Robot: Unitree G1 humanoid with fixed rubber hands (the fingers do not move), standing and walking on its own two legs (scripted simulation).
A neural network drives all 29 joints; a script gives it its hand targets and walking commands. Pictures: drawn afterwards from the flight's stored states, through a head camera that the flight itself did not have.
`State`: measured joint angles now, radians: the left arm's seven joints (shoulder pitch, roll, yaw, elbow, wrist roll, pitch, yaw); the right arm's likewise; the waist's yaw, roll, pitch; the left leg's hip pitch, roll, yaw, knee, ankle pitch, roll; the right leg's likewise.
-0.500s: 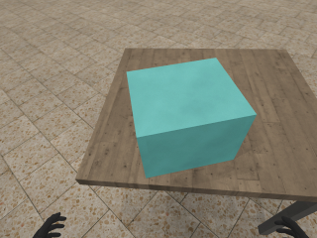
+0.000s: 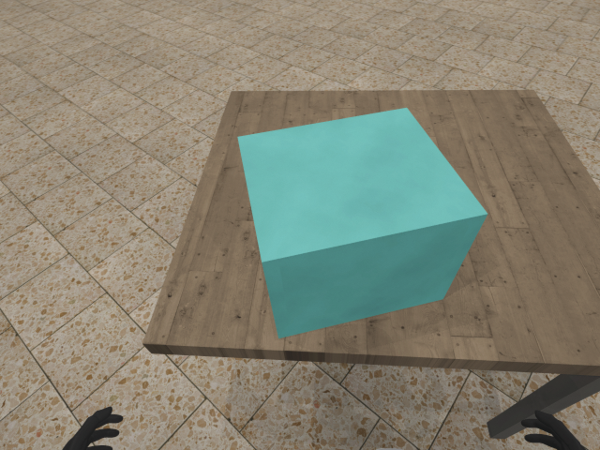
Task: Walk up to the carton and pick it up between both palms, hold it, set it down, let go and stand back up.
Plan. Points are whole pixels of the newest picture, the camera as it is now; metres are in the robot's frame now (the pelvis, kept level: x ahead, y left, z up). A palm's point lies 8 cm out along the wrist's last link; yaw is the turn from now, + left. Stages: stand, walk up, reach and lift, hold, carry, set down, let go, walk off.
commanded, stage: walk up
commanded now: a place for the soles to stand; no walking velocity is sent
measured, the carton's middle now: (343, 220) +0.44 -0.04 +0.03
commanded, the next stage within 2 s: reach and lift in 1.52 s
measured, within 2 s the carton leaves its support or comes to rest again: neither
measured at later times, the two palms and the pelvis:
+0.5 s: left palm out of the picture +0.11 +0.33 -0.06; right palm out of the picture +0.11 -0.30 -0.08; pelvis +0.00 +0.01 +0.00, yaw -1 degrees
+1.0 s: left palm (83, 443) +0.14 +0.31 -0.05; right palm out of the picture +0.09 -0.31 -0.08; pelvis -0.01 +0.01 +0.00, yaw -3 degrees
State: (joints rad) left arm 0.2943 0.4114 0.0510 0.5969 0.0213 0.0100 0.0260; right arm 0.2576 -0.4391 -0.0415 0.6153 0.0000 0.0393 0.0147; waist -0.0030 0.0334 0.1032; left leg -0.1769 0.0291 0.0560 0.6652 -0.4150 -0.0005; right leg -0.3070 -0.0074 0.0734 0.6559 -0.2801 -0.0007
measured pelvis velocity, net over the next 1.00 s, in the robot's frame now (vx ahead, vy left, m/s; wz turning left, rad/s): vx -0.01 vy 0.01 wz -0.06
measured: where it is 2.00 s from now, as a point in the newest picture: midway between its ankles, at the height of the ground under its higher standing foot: outside the picture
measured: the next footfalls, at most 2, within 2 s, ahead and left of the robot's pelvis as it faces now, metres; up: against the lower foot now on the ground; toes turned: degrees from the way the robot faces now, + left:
none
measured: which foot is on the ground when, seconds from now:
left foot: down 0.00-1.00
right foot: down 0.00-1.00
